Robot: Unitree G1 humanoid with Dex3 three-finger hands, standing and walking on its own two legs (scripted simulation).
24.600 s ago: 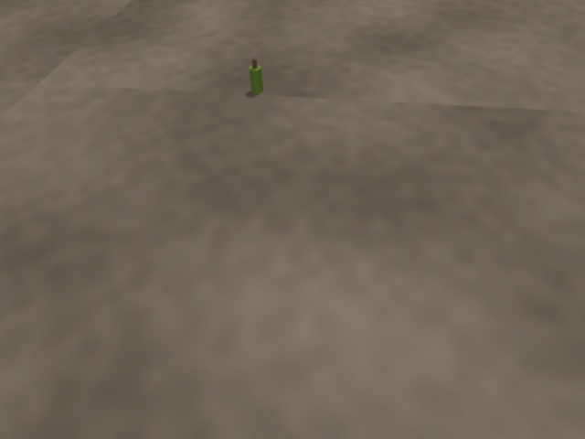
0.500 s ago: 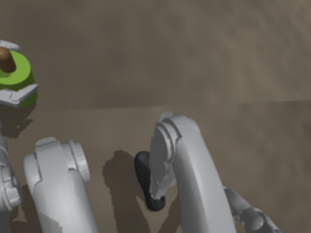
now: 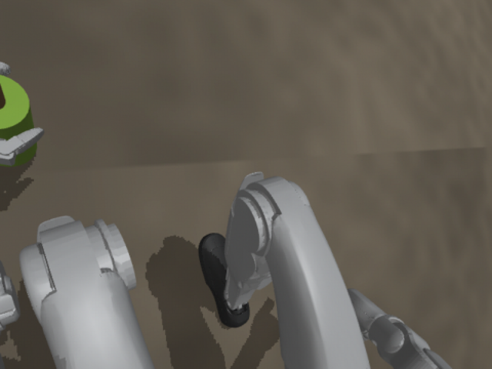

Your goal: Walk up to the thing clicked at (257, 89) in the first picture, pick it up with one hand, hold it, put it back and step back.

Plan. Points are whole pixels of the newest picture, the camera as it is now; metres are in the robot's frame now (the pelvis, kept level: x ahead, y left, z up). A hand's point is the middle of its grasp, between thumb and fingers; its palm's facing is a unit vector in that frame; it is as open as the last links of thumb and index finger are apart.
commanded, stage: loosen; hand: left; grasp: from the side
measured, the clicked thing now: out of the picture +0.47 +0.24 -0.18
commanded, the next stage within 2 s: open in 0.06 s
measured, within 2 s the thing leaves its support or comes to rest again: rests again in 0.44 s
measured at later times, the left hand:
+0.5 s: hand out of the picture +0.48 +0.25 -0.14, palm faces +0.12 -0.99 -0.02, open 12.0 cm
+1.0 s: hand out of the picture +0.49 +0.32 -0.08, palm faces +0.22 -0.97 -0.06, open 15.5 cm
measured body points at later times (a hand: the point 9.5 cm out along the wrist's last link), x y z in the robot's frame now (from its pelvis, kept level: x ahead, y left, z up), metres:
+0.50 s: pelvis +0.00 +0.00 +0.00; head +0.24 +0.17 +0.34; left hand +0.47 +0.30 -0.14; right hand +0.13 -0.25 -0.05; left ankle +0.08 +0.12 -0.27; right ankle +0.14 -0.13 -0.27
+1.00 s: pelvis +0.00 +0.00 +0.01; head +0.23 +0.16 +0.36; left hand +0.47 +0.37 -0.08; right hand +0.12 -0.25 -0.05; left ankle +0.08 +0.12 -0.27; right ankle +0.14 -0.13 -0.27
